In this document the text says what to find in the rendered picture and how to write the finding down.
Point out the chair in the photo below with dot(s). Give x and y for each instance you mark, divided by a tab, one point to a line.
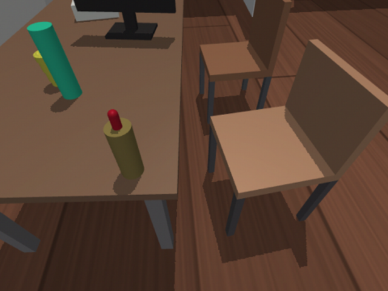
331	115
255	58

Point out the table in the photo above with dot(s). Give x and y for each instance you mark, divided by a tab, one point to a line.
54	149

